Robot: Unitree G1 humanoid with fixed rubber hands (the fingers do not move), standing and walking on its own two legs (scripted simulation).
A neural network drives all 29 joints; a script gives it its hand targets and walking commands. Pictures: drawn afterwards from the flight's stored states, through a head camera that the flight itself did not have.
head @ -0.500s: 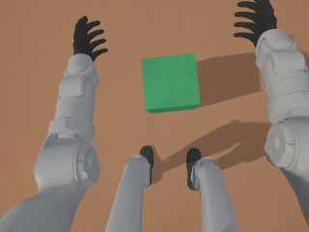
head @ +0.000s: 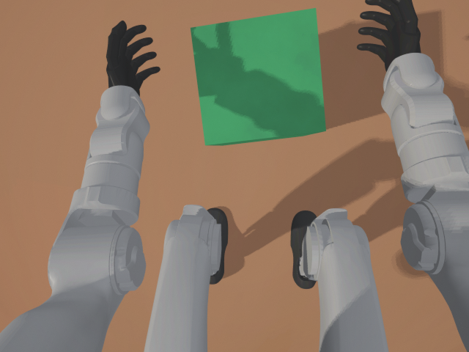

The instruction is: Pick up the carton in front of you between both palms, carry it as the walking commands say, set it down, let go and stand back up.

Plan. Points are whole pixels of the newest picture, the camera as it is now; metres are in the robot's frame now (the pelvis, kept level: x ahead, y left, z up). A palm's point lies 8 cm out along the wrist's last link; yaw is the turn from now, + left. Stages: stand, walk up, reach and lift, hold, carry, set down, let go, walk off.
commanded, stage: reach and lift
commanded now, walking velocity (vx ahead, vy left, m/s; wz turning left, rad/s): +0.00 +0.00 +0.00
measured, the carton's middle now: (258, 93) +0.51 +0.00 -0.36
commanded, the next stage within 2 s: none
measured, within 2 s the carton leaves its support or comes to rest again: leaves its support in 1.22 s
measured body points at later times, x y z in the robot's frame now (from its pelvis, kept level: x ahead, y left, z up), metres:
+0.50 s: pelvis -0.03 +0.00 -0.12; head +0.35 -0.01 +0.11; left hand +0.51 +0.19 -0.31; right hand +0.54 -0.18 -0.31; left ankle +0.09 +0.13 -0.45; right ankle +0.08 -0.12 -0.45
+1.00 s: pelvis -0.03 +0.00 -0.11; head +0.34 -0.01 +0.13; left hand +0.51 +0.16 -0.29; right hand +0.54 -0.15 -0.30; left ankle +0.09 +0.13 -0.45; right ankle +0.08 -0.12 -0.45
